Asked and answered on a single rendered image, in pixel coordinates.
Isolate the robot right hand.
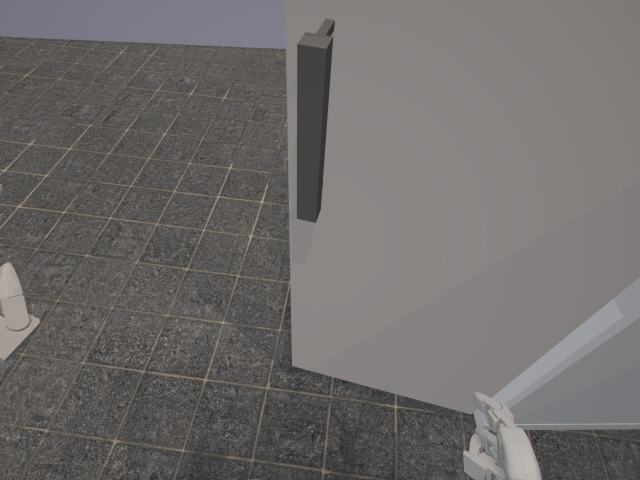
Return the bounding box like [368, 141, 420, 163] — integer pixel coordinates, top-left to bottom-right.
[463, 392, 542, 480]

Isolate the handle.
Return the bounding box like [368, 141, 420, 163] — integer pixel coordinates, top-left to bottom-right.
[297, 19, 335, 223]

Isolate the fridge door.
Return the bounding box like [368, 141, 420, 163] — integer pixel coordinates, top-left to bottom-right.
[285, 0, 640, 414]

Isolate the robot left hand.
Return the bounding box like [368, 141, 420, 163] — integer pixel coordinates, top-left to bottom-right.
[0, 184, 40, 365]

